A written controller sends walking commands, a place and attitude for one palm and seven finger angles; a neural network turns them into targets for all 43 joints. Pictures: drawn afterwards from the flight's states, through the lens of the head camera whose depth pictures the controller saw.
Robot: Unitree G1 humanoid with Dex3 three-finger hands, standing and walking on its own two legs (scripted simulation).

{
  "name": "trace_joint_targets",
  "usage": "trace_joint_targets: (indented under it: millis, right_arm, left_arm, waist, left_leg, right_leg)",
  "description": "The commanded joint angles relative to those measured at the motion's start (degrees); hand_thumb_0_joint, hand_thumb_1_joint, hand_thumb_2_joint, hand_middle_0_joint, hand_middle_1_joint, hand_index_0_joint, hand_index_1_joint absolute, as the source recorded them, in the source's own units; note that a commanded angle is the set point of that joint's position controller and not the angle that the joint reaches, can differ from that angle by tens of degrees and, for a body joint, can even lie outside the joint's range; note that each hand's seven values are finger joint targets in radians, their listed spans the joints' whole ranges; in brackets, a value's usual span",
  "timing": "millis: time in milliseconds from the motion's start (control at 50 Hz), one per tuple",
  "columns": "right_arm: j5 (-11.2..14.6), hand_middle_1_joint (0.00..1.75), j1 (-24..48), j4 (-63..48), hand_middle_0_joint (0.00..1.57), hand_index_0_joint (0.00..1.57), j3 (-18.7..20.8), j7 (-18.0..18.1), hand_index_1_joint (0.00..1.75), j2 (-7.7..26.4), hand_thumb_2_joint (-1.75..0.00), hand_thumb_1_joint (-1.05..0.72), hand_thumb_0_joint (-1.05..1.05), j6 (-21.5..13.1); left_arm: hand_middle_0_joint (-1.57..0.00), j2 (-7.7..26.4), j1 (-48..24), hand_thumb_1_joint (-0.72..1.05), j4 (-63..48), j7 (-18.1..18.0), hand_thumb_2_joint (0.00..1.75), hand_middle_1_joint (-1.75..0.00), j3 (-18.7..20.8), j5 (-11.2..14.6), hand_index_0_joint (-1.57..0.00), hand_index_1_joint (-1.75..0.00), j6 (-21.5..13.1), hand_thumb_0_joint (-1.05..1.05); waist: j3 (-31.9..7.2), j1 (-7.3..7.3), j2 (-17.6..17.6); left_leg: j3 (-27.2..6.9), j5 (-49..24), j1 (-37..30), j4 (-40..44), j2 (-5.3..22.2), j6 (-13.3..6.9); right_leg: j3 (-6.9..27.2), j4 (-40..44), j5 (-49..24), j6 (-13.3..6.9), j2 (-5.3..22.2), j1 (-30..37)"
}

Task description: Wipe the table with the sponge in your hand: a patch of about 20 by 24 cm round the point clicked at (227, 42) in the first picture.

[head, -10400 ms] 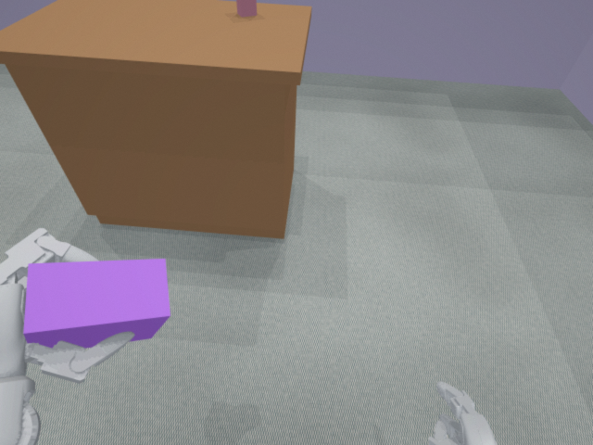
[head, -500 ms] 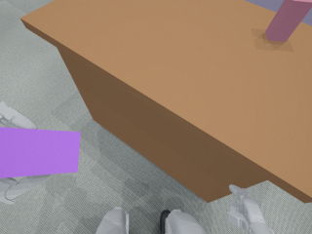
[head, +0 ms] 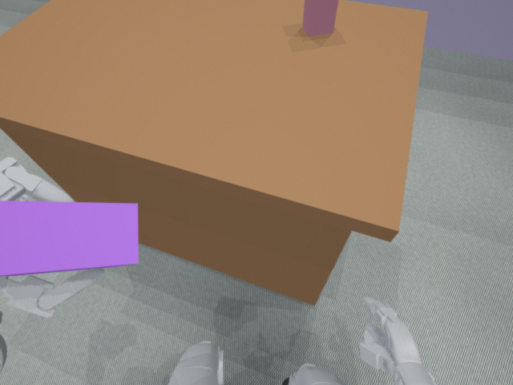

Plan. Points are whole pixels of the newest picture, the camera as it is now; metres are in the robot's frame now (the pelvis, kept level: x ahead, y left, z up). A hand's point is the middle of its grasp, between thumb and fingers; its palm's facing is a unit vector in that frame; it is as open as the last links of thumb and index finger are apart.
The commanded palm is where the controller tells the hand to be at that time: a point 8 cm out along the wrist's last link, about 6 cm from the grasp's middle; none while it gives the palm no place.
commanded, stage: turn to face it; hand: left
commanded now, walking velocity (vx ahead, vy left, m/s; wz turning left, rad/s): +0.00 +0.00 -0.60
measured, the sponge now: (87, 239) +0.25 +0.19 +0.17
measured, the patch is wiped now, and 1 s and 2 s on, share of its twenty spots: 0.00 0.00 0.00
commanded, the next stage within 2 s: take the last steps up to it in 1.10 s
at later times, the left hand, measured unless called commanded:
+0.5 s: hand (82, 257) +0.22 +0.17 +0.19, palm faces +0.14 -0.87 -0.47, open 10.1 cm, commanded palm +0.17 +0.22 +0.19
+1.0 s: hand (238, 287) +0.20 +0.02 +0.20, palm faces -0.22 -0.78 -0.59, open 10.1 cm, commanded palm +0.17 +0.11 +0.19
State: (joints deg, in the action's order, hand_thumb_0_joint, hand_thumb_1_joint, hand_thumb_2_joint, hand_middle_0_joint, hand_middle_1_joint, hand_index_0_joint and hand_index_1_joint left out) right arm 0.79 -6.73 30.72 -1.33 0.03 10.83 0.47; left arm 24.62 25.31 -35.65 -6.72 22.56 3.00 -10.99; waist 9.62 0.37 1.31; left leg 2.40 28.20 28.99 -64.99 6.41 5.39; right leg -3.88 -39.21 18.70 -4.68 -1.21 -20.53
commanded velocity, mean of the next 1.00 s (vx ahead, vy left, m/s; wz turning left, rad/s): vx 0.00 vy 0.00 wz -0.51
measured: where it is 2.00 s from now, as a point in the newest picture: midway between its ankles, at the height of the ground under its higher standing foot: outside the picture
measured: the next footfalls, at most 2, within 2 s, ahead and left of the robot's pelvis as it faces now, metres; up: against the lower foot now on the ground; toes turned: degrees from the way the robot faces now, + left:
left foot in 0.44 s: -0.01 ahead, +0.14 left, +0.00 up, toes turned -11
right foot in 0.70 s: -0.07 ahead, -0.15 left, +0.00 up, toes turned -30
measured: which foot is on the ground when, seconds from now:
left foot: up 0.00-0.42, down 0.44-0.72, up 0.74-1.00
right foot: down 0.00-0.44, up 0.46-0.68, down 0.70-1.00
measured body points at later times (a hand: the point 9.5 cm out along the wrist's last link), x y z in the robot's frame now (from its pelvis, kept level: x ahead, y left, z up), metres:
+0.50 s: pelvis -0.06 +0.00 +0.01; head -0.02 +0.01 +0.45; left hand +0.20 +0.22 +0.22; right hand +0.07 -0.27 -0.06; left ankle -0.05 +0.15 -0.72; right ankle +0.00 -0.07 -0.70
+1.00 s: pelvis -0.12 -0.03 +0.01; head -0.05 -0.07 +0.45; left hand +0.20 +0.07 +0.23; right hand -0.14 -0.35 -0.08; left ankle -0.06 +0.09 -0.69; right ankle -0.11 -0.13 -0.72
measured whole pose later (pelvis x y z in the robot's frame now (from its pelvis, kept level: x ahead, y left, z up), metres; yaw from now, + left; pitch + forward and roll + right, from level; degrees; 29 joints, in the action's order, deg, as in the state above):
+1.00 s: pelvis -0.12 -0.03 +0.01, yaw -34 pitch +2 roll +1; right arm 0.7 -8.9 31.1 2.6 0.6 15.2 2.3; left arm 29.2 34.5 -40.2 -7.8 28.2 2.9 -13.1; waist 7.9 2.8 -3.1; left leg 2.8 27.1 22.9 -47.7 1.8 3.7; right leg 1.8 -29.6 9.1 -4.4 -4.5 -22.4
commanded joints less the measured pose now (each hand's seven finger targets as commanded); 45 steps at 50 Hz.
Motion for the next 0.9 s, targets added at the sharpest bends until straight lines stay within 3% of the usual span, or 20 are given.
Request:
trace_joint_targets:
  millis: [0,160,280,360,380,400,420,440,460,480,540,620,660,680,700,720,740,780,800,880]
  right_arm:
    - [-0.1,0.30,2.2,-8.4,0.20,0.20,2.4,0.1,0.30,4.0,-0.90,-0.90,0.00,1.4]
    - [0.1,0.30,2.7,-8.6,0.20,0.20,4.0,1.0,0.30,8.5,-0.90,-0.90,0.00,2.0]
    - [0.0,0.30,3.1,-8.6,0.20,0.20,4.3,1.0,0.30,9.0,-0.90,-0.90,0.00,2.3]
    - [-0.5,0.30,0.8,-8.6,0.20,0.20,3.8,0.1,0.30,7.7,-0.90,-0.90,0.00,2.4]
    - [-0.3,0.30,0.3,-8.3,0.20,0.20,4.0,0.2,0.30,8.5,-0.90,-0.90,0.00,2.2]
    - [-0.8,0.30,1.1,-8.9,0.20,0.20,4.0,0.4,0.30,8.8,-0.90,-0.90,0.00,1.8]
    - [-0.8,0.30,1.9,-10.0,0.20,0.20,4.1,0.7,0.30,9.0,-0.90,-0.90,0.00,1.4]
    - [0.0,0.30,1.5,-10.6,0.20,0.20,4.4,0.8,0.30,7.8,-0.90,-0.90,0.00,0.6]
    - [0.2,0.30,1.7,-9.8,0.20,0.20,4.3,0.6,0.30,7.1,-0.90,-0.90,0.00,0.3]
    - [0.0,0.30,1.2,-10.0,0.20,0.20,4.6,0.5,0.30,7.5,-0.90,-0.90,0.00,-0.1]
    - [0.8,0.30,-0.2,-9.2,0.20,0.20,3.9,-0.2,0.30,8.3,-0.90,-0.90,0.00,-1.2]
    - [0.4,0.30,-2.8,-8.7,0.20,0.20,4.2,0.3,0.30,9.6,-0.90,-0.90,0.00,-3.8]
    - [0.4,0.30,-2.5,-8.5,0.20,0.20,4.1,0.2,0.30,9.3,-0.90,-0.90,0.00,-4.5]
    - [0.6,0.30,-3.0,-8.5,0.20,0.20,4.1,0.1,0.30,8.4,-0.90,-0.90,0.00,-4.6]
    - [0.5,0.30,-0.4,-9.7,0.20,0.20,3.3,0.4,0.30,6.3,-0.90,-0.90,0.00,-4.6]
    - [-0.1,0.30,1.9,-9.3,0.20,0.20,2.6,1.0,0.30,5.7,-0.90,-0.90,0.00,-4.5]
    - [0.6,0.30,0.8,-8.9,0.20,0.20,4.2,0.8,0.30,6.8,-0.90,-0.90,0.00,-3.4]
    - [0.0,0.30,2.6,-9.0,0.20,0.20,2.8,0.2,0.30,5.1,-0.90,-0.90,0.00,-1.7]
    - [-0.1,0.30,2.9,-8.5,0.20,0.20,2.4,-0.1,0.30,4.4,-0.90,-0.90,0.00,-0.9]
    - [-0.1,0.30,2.1,-8.4,0.20,0.20,3.6,-0.2,0.30,6.1,-0.90,-0.90,0.00,-0.3]
  left_arm:
    - [-1.20,9.0,10.8,0.10,-4.3,-2.3,1.30,-1.60,13.7,2.2,-1.20,-1.60,-3.4,0.00]
    - [-1.20,6.9,2.4,0.10,-6.3,-2.9,1.30,-1.60,5.8,1.1,-1.20,-1.60,-2.5,0.00]
    - [-1.20,10.1,-2.6,0.10,-11.4,-3.5,1.30,-1.60,6.2,0.3,-1.20,-1.60,-2.2,0.00]
    - [-1.20,9.0,-0.9,0.10,-9.6,-2.4,1.30,-1.60,6.4,-0.2,-1.20,-1.60,-3.2,0.00]
    - [-1.20,9.3,-1.5,0.10,-10.2,-2.1,1.30,-1.60,6.6,0.0,-1.20,-1.60,-3.8,0.00]
    - [-1.20,8.3,-0.9,0.10,-10.0,-1.6,1.30,-1.60,6.4,-0.1,-1.20,-1.60,-4.4,0.00]
    - [-1.20,8.5,-1.6,0.10,-10.9,-1.3,1.30,-1.60,6.6,-0.7,-1.20,-1.60,-4.8,0.00]
    - [-1.20,9.1,-1.8,0.10,-10.1,-1.5,1.30,-1.60,7.4,-1.4,-1.20,-1.60,-4.4,0.00]
    - [-1.20,9.7,-0.8,0.10,-7.2,-1.3,1.30,-1.60,9.0,-1.4,-1.20,-1.60,-4.0,0.00]
    - [-1.20,9.9,-1.5,0.10,-7.9,-0.9,1.30,-1.60,9.1,-0.5,-1.20,-1.60,-3.9,0.00]
    - [-1.20,3.1,-5.1,0.10,-6.7,-0.7,1.30,-1.60,1.3,-0.5,-1.20,-1.60,-2.4,0.00]
    - [-1.20,4.4,-10.2,0.10,-6.4,-1.5,1.30,-1.60,0.5,-1.3,-1.20,-1.60,-1.6,0.00]
    - [-1.20,6.0,-12.1,0.10,-6.1,-1.7,1.30,-1.60,1.8,-1.6,-1.20,-1.60,-1.4,0.00]
    - [-1.20,7.9,-12.0,0.10,-6.0,-2.0,1.30,-1.60,3.1,-2.1,-1.20,-1.60,-1.5,0.00]
    - [-1.20,11.2,-10.4,0.10,-7.3,-2.5,1.30,-1.60,6.0,-1.8,-1.20,-1.60,-2.1,0.00]
    - [-1.20,13.4,-7.3,0.10,-6.1,-3.1,1.30,-1.60,10.1,-1.0,-1.20,-1.60,-2.7,0.00]
    - [-1.20,12.2,-3.5,0.10,-7.3,-2.6,1.30,-1.60,9.5,-0.2,-1.20,-1.60,-2.3,0.00]
    - [-1.20,14.0,4.5,0.10,-11.9,-2.8,1.30,-1.60,14.3,0.8,-1.20,-1.60,-3.6,0.00]
    - [-1.20,12.4,8.4,0.10,-12.6,-2.9,1.30,-1.60,14.0,1.2,-1.20,-1.60,-4.2,0.00]
    - [-1.20,11.7,9.6,0.10,-15.5,-3.4,1.30,-1.60,14.9,1.4,-1.20,-1.60,-5.2,0.00]
  waist:
    - [-21.5,-1.54,-6.1]
    - [-19.0,-2.17,-7.7]
    - [-17.4,-3.52,-7.1]
    - [-18.6,-2.14,-2.8]
    - [-18.4,-1.49,-0.1]
    - [-16.8,-1.53,6.9]
    - [-15.4,-1.85,15.5]
    - [-14.9,-2.28,14.2]
    - [-14.9,-3.18,12.4]
    - [-15.0,-2.88,12.6]
    - [-6.9,-1.69,10.9]
    - [-8.9,-0.95,10.6]
    - [-11.4,-1.63,7.1]
    - [-13.7,-1.38,-1.0]
    - [-14.8,-2.10,-14.8]
    - [-15.7,-3.02,-18.4]
    - [-18.6,-2.28,-17.2]
    - [-21.7,-2.93,-4.9]
    - [-23.4,-2.26,-2.7]
    - [-24.2,-0.90,-3.9]
  left_leg:
    - [-2.6,-3.4,9.1,-2.6,-1.0,0.9]
    - [-2.3,-2.4,-0.1,11.2,-3.6,-0.8]
    - [-2.3,0.1,-8.9,23.1,-5.6,-2.3]
    - [-0.5,-5.2,-20.1,37.3,-4.9,-3.8]
    - [-2.7,-7.0,-27.0,42.7,-1.2,-5.2]
    - [-9.2,-8.2,-29.9,47.1,7.1,-8.3]
    - [-16.1,-18.2,-27.8,48.3,16.6,-12.5]
    - [-13.5,-28.4,-23.6,46.9,19.9,-14.4]
    - [-7.0,-27.2,-18.4,46.8,19.1,-13.8]
    - [-5.9,-25.4,-15.6,46.0,19.3,-14.4]
    - [3.1,-30.9,-14.1,43.8,15.8,-10.4]
    - [5.8,-33.7,-17.3,37.6,14.0,-7.1]
    - [7.0,-29.8,-15.8,27.6,11.7,-5.2]
    - [8.7,-22.8,-13.4,17.7,7.3,-3.2]
    - [7.9,1.4,-1.9,5.7,-0.5,-0.8]
    - [1.5,10.0,2.1,-2.3,-1.5,-0.6]
    - [-3.4,7.0,0.3,-6.6,-1.0,-0.8]
    - [-4.6,2.4,3.1,-4.8,-0.7,-0.8]
    - [-3.7,0.7,2.7,-2.3,-1.3,-0.9]
    - [-1.7,-0.2,-2.1,11.7,-1.9,-1.0]
  right_leg:
    - [19.1,13.1,-41.1,-4.5,14.9,23.8]
    - [26.6,19.0,-28.5,-4.5,13.9,17.0]
    - [31.8,22.8,-12.5,-4.5,12.6,9.0]
    - [29.9,21.3,-6.4,-1.3,9.7,1.8]
    - [27.7,16.6,-4.3,0.4,6.2,-4.8]
    - [21.3,8.5,0.4,2.8,0.9,-11.7]
    - [12.6,-6.9,7.6,5.4,-3.2,-15.0]
    - [8.0,-20.5,8.4,6.5,-2.5,-14.0]
    - [7.2,-27.8,7.4,7.0,-1.6,-11.7]
    - [7.4,-29.5,7.1,7.3,0.0,-10.9]
    - [2.5,-15.5,7.1,8.1,2.6,-8.6]
    - [-3.5,0.0,2.4,8.4,0.1,1.4]
    - [-3.2,9.6,-6.7,7.3,0.5,9.9]
    - [4.9,13.3,-19.1,4.0,6.0,12.9]
    - [23.3,15.1,-42.3,-2.1,16.6,18.6]
    - [27.8,16.1,-50.7,-5.3,21.6,17.6]
    - [28.4,16.9,-41.8,-3.9,19.8,17.0]
    - [25.4,13.7,-38.2,-5.9,17.9,21.2]
    - [22.2,13.3,-37.5,-5.5,16.3,21.9]
    - [21.3,15.3,-33.8,-6.2,16.2,19.8]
